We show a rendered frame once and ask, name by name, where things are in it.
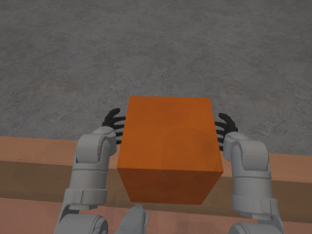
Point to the robot left shin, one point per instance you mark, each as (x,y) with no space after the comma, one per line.
(138,206)

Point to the left robot forearm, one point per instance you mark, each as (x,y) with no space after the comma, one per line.
(90,166)

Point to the carton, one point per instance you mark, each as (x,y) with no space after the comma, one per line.
(169,152)

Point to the left robot upper arm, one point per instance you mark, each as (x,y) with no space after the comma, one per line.
(82,224)

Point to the robot right hand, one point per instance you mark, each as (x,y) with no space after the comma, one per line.
(228,128)

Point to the right robot forearm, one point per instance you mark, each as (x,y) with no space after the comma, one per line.
(253,192)

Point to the right robot upper arm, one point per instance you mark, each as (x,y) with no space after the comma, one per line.
(253,228)

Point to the left robot thigh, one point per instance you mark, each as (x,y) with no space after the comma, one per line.
(134,222)

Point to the robot left hand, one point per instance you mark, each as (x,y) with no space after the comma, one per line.
(109,121)

